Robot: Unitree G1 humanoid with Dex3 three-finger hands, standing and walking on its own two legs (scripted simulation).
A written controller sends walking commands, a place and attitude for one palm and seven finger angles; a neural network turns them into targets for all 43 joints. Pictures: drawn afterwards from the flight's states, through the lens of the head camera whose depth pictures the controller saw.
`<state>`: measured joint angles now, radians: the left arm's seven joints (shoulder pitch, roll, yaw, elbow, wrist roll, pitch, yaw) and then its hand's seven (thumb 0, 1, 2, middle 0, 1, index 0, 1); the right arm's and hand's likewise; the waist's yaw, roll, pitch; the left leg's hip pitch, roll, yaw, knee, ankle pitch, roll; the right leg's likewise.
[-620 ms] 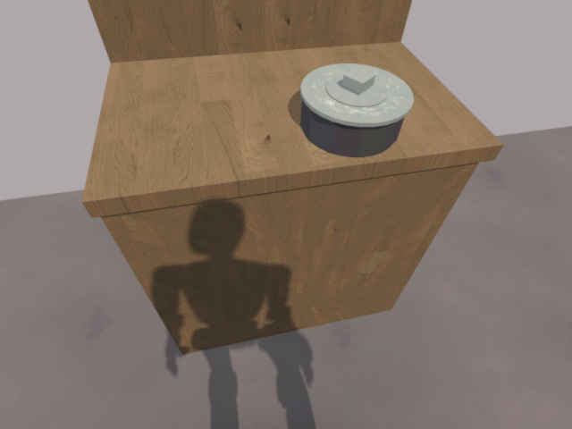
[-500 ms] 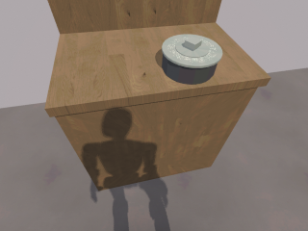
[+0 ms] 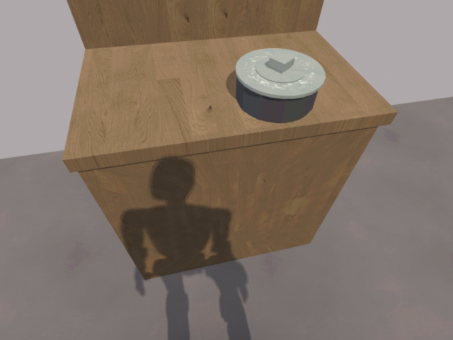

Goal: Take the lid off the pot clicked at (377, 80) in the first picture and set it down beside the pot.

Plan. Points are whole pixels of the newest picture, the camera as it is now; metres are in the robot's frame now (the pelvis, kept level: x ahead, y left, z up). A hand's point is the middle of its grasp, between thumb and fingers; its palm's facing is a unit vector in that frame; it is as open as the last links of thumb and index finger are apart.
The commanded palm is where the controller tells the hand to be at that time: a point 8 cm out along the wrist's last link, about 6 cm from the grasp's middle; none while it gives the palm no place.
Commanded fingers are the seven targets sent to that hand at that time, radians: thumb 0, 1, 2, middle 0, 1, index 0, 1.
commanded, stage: look at it before walking up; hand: left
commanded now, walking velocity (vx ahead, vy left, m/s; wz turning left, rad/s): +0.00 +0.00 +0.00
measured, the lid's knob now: (281, 61) +0.67 -0.08 +0.16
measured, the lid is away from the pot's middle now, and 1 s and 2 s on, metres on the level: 0.00 0.00 0.00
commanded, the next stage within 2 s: walk to a spot facing it in 0.02 s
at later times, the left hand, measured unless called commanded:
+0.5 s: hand out of the picture +0.04 +0.17 -0.17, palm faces -0.03 -0.97 -0.26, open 7.4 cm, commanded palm none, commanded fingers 0.00 0.90 0.90 -0.20 -0.30 -0.20 -0.30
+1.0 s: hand (159, 313) +0.20 +0.15 -0.16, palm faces -0.40 -0.88 -0.25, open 7.4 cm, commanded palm none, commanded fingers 0.00 0.90 0.90 -0.20 -0.30 -0.20 -0.30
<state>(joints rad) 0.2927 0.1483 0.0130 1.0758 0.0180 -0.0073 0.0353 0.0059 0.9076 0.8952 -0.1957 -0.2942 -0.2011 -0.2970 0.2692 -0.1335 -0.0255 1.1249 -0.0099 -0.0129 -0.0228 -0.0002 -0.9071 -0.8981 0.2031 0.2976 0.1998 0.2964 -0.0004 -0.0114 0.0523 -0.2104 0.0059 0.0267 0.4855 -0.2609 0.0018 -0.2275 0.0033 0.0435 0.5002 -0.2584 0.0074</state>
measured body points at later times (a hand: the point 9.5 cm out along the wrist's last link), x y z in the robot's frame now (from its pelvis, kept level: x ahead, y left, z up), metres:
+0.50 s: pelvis +0.00 -0.03 -0.01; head +0.05 -0.05 +0.43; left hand +0.04 +0.22 -0.15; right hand +0.03 -0.28 -0.17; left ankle -0.02 +0.12 -0.70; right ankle +0.01 -0.12 -0.74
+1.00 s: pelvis +0.01 -0.01 +0.00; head +0.07 -0.03 +0.44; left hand +0.22 +0.20 -0.14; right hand -0.01 -0.28 -0.13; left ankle +0.03 +0.13 -0.74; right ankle -0.04 -0.15 -0.70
